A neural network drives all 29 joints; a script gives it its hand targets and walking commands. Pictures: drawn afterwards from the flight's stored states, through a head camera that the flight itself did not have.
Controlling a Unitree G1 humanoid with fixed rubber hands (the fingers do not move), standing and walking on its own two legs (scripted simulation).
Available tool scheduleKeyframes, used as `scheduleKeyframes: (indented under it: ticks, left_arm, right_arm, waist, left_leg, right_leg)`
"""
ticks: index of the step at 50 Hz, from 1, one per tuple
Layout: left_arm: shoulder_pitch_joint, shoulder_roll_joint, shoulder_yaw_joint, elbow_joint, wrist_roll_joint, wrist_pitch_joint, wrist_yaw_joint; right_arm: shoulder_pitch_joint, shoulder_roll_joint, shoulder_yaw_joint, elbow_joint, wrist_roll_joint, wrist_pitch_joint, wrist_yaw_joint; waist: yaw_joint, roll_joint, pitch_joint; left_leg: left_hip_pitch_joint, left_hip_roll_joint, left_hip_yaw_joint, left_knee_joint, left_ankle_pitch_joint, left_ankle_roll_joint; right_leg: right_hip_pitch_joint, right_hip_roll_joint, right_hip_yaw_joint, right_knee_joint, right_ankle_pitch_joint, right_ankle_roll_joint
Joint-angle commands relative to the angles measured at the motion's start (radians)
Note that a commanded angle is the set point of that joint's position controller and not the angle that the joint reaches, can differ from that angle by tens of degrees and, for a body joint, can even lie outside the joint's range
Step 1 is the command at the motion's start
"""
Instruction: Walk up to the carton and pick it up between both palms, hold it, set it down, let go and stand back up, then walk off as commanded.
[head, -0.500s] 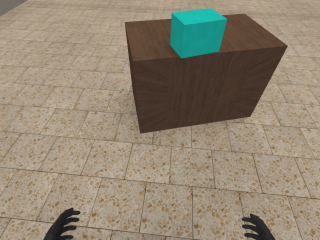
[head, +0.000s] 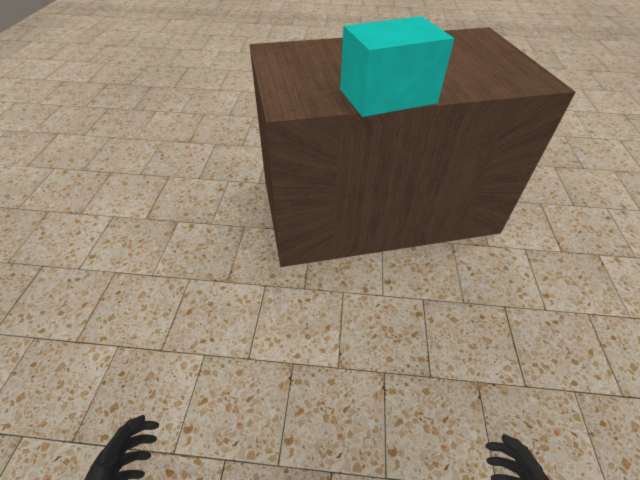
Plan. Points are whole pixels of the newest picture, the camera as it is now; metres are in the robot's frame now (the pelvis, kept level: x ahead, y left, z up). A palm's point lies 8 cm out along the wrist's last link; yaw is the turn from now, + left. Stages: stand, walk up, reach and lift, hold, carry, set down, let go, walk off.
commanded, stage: stand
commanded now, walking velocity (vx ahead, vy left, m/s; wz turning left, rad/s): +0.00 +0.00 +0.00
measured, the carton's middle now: (392, 66) +1.17 -0.21 -0.01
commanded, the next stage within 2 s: none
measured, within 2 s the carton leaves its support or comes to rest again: neither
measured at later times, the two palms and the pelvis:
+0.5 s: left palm out of the picture +0.15 +0.27 -0.07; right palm out of the picture +0.13 -0.26 -0.09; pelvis +0.00 +0.00 +0.00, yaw +0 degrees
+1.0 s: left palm out of the picture +0.14 +0.27 -0.06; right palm out of the picture +0.11 -0.26 -0.09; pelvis -0.02 +0.00 +0.00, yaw +0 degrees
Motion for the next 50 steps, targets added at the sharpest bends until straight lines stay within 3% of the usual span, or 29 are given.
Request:
scheduleKeyframes:
  ticks: [1,20,50]
  left_arm:
    - [-0.043,0.192,0.081,0.002,0.026,-0.022,0.017]
    - [-0.041,0.196,0.08,0.014,0.025,-0.023,0.018]
    - [-0.046,0.197,0.077,0.028,0.027,-0.022,0.015]
  right_arm:
    - [-0.071,-0.27,-0.064,-0.025,-0.002,-0.032,-0.004]
    - [-0.074,-0.267,-0.061,-0.008,0.002,-0.033,-0.004]
    - [-0.088,-0.271,-0.06,0.02,0.002,-0.032,0.002]
  waist:
    - [-0.002,0.005,-0.09]
    - [-0.004,0.014,-0.096]
    - [-0.003,0.009,-0.051]
  left_leg:
    - [0.042,0.079,-0.093,-0.115,0.312,0.082]
    - [0.057,0.081,-0.094,-0.123,0.337,0.08]
    - [0.03,0.082,-0.112,-0.177,0.214,0.072]
  right_leg:
    - [0.044,-0.095,0.094,-0.11,0.321,-0.074]
    - [0.049,-0.097,0.094,-0.118,0.339,-0.072]
    - [0.027,-0.096,0.106,-0.163,0.226,-0.069]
